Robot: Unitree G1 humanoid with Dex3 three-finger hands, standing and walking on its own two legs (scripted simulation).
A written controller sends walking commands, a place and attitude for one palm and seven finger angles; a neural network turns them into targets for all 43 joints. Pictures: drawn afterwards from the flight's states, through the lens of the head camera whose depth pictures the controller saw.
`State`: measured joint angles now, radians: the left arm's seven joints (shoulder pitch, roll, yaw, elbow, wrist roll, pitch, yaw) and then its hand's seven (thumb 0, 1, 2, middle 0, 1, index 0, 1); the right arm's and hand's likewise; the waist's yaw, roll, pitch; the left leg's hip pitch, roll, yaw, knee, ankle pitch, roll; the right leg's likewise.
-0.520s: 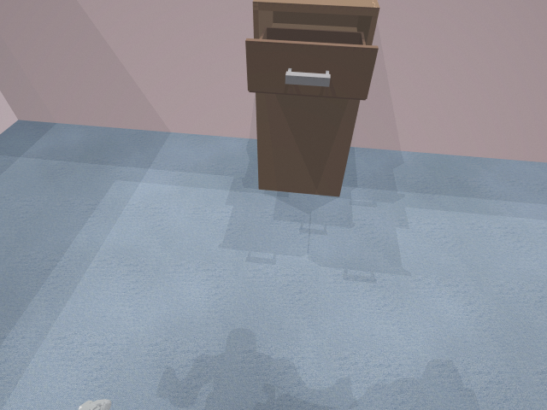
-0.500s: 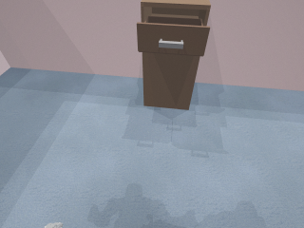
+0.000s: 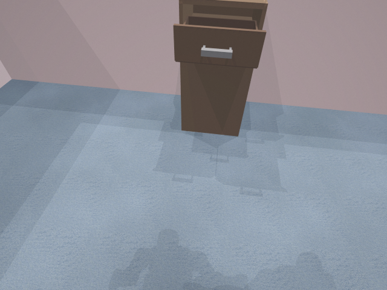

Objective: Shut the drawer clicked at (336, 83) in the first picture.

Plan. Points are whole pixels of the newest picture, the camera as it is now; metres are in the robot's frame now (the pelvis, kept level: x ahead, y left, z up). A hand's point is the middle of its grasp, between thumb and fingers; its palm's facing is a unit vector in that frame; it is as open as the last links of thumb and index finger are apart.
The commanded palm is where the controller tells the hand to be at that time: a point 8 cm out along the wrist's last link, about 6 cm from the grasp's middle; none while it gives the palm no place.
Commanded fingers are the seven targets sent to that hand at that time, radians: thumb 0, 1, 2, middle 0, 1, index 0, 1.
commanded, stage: stand and wait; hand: left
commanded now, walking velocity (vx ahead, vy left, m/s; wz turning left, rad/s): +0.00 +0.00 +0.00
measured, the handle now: (216, 50) +1.04 -0.04 +0.03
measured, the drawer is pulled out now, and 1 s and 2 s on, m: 0.28 0.28 0.28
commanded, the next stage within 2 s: look at it before walking up in 0.30 s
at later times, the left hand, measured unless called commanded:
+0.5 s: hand out of the picture +0.09 +0.25 -0.15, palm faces -0.03 -0.94 -0.33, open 7.3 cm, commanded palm none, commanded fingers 0.00 0.90 0.90 -0.20 -0.30 -0.20 -0.30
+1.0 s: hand out of the picture +0.09 +0.25 -0.15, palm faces -0.03 -0.94 -0.33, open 7.3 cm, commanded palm none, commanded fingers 0.00 0.90 0.90 -0.20 -0.30 -0.20 -0.30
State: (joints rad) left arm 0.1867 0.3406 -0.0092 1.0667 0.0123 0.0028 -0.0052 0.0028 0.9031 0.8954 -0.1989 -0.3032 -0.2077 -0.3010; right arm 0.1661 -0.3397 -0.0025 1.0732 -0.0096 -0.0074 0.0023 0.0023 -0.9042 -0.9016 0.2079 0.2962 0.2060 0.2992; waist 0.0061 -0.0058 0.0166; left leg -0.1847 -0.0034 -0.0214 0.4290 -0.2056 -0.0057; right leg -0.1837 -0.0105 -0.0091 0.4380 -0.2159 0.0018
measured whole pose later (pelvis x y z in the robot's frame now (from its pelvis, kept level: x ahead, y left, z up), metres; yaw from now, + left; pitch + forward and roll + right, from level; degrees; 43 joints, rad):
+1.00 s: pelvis +0.02 +0.00 +0.00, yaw -1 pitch -2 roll +0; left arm 0.15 0.34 -0.01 1.09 0.01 -0.01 0.00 0.00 0.90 0.90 -0.20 -0.30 -0.21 -0.30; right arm 0.12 -0.34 0.00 1.10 0.00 -0.02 0.00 0.00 -0.90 -0.90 0.21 0.30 0.21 0.30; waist 0.01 -0.01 0.02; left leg -0.12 0.01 -0.01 0.36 -0.20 -0.01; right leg -0.13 0.00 0.00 0.37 -0.21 0.00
